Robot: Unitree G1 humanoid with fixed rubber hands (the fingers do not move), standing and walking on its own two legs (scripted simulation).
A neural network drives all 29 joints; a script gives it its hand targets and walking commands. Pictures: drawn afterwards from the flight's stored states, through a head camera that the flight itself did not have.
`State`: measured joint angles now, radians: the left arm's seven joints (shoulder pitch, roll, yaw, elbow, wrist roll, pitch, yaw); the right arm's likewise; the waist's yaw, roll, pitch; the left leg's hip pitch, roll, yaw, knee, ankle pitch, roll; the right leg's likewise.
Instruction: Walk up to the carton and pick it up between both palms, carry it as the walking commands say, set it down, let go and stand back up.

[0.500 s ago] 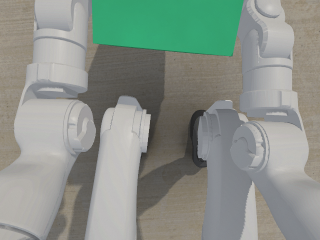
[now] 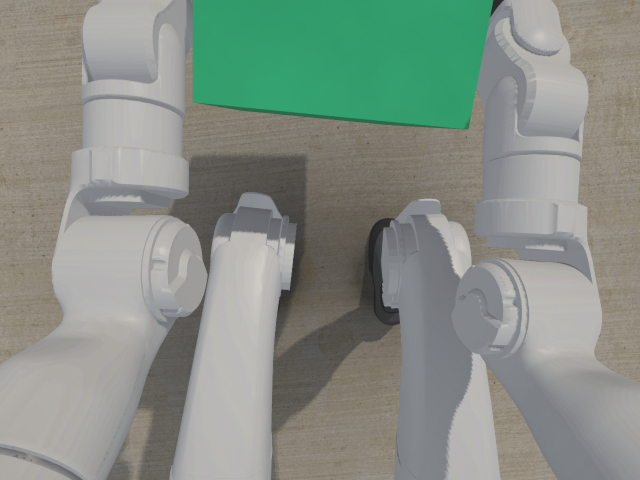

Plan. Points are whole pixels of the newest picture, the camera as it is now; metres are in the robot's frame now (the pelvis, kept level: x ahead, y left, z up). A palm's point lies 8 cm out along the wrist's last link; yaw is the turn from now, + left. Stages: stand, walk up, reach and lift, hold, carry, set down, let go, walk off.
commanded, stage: reach and lift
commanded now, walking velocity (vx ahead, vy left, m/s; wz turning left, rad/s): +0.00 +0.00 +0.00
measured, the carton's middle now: (333, 2) +0.54 +0.02 -0.15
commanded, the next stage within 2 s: none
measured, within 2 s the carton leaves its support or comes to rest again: neither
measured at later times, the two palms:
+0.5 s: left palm out of the picture +0.53 +0.16 -0.02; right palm out of the picture +0.51 -0.13 -0.02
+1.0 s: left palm out of the picture +0.51 +0.15 +0.05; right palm out of the picture +0.49 -0.14 +0.04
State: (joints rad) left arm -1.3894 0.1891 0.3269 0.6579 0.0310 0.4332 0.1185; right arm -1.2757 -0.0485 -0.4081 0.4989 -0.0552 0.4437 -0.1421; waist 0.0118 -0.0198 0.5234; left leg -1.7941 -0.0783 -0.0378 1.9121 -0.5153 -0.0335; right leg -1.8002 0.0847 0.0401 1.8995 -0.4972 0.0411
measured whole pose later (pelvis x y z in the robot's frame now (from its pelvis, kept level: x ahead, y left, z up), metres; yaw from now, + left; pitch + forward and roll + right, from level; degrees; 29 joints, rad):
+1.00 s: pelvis +0.00 +0.00 +0.11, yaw +0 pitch +13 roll +0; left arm -1.18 0.12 0.32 0.60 0.04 0.45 0.12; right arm -1.07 -0.01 -0.34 0.46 -0.08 0.47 -0.14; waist 0.00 -0.01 0.52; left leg -1.32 -0.07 -0.04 1.55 -0.45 -0.02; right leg -1.32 0.07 0.06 1.55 -0.44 0.03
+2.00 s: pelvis +0.10 +0.01 +0.26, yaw +1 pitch +13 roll +0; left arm -0.62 -0.09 0.41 0.70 0.23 0.40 0.05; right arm -0.53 0.16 -0.40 0.60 -0.24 0.41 -0.04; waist -0.02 0.01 -0.08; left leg -0.76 -0.07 -0.07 0.90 -0.36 0.00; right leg -0.76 0.04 0.07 0.89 -0.35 0.02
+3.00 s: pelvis +0.12 +0.00 +0.31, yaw +1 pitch -7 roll +0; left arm -0.38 -0.12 0.29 0.37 0.22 0.70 0.03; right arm -0.34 0.17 -0.24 0.33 -0.24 0.72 -0.02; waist -0.02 0.01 0.05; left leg -0.12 -0.04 -0.10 0.47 -0.23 0.00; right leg -0.11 0.04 0.07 0.46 -0.22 0.00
